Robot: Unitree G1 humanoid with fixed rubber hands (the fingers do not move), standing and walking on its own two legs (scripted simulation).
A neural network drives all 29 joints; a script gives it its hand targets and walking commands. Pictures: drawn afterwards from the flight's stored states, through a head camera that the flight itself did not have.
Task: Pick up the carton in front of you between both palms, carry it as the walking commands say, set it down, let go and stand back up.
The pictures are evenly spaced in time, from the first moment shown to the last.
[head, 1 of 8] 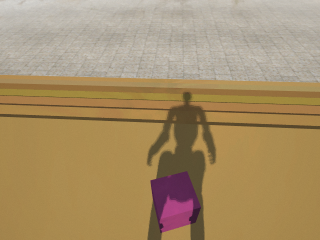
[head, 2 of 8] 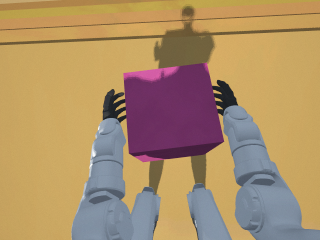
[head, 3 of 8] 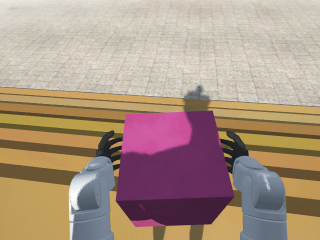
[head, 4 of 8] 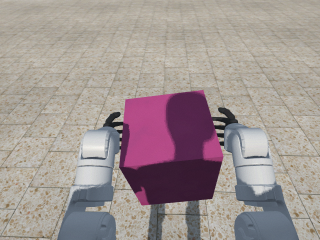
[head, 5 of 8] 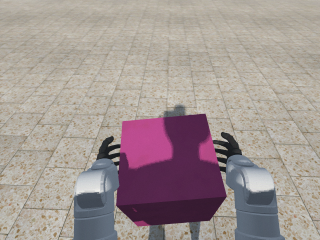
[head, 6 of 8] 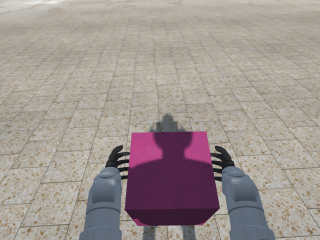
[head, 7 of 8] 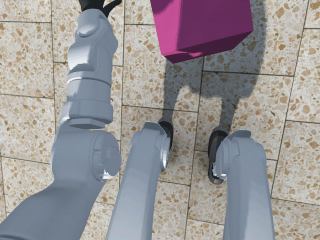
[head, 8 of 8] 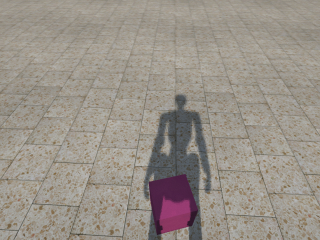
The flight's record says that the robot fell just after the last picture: no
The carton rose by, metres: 0.68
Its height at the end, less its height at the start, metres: -0.89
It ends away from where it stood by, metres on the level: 5.20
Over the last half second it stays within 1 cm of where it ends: yes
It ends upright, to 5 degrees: yes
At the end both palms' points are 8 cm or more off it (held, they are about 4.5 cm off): yes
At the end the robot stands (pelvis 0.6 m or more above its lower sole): yes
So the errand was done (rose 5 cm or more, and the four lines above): yes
